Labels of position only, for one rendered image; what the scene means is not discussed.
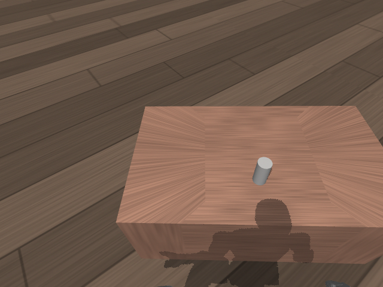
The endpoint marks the can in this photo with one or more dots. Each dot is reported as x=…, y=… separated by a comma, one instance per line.
x=262, y=170

